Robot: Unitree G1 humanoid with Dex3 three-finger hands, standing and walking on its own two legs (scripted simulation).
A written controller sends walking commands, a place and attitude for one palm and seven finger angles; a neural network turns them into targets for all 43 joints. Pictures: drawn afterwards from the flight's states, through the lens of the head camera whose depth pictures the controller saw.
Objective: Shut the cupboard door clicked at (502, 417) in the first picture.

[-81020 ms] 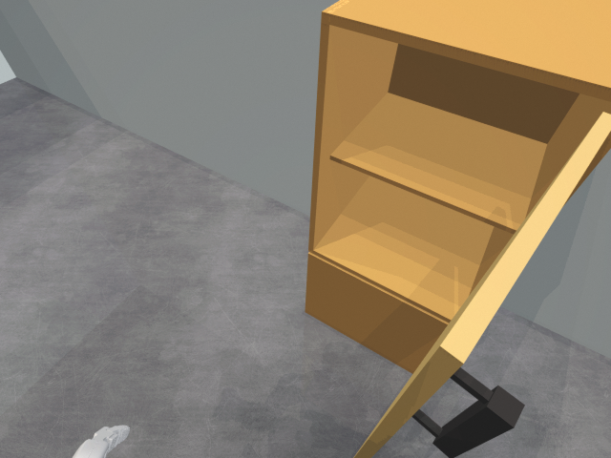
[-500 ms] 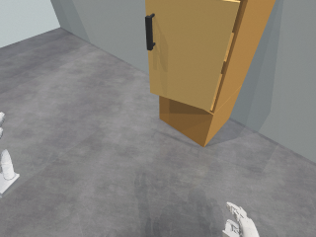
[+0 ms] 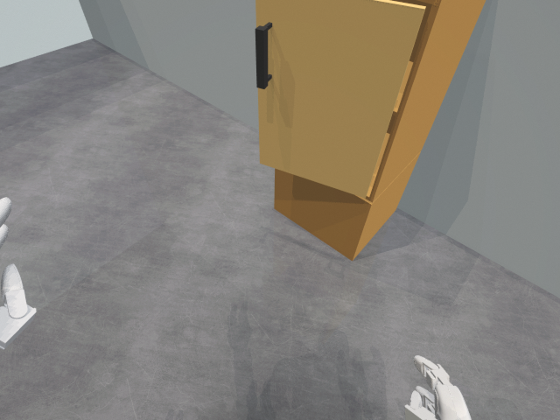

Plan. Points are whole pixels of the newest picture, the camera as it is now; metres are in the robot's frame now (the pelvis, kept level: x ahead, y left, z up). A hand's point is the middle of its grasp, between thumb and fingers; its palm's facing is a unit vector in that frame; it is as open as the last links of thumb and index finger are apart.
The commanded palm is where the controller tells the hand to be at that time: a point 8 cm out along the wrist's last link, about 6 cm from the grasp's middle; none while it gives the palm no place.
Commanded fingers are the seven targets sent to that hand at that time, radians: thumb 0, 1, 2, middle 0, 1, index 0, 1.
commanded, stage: let the arm hang, fingers relaxed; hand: left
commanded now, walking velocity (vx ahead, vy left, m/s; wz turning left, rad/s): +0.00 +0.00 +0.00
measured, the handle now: (265, 56) +0.99 +0.08 +0.06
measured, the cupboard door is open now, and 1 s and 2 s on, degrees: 16 16 16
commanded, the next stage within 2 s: look to check the result in 1.14 s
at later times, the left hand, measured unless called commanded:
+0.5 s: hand out of the picture -0.03 +0.20 -0.18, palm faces +0.04 -0.98 -0.18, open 7.1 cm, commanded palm none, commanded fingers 0.00 0.90 0.90 -0.20 -0.30 -0.20 -0.30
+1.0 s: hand out of the picture -0.03 +0.20 -0.17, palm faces +0.02 -0.98 -0.21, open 7.4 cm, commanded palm none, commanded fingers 0.00 0.90 0.90 -0.20 -0.30 -0.20 -0.30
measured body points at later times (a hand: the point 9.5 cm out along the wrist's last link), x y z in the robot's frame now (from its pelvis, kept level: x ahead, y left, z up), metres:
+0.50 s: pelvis -0.04 +0.01 +0.00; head -0.02 +0.04 +0.45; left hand -0.03 +0.25 -0.16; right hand -0.04 -0.23 -0.14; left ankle +0.00 +0.11 -0.74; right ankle +0.00 -0.11 -0.74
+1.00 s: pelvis -0.03 +0.02 +0.01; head -0.04 +0.01 +0.45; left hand -0.03 +0.25 -0.15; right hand -0.03 -0.22 -0.15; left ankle +0.00 +0.11 -0.74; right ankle +0.00 -0.11 -0.74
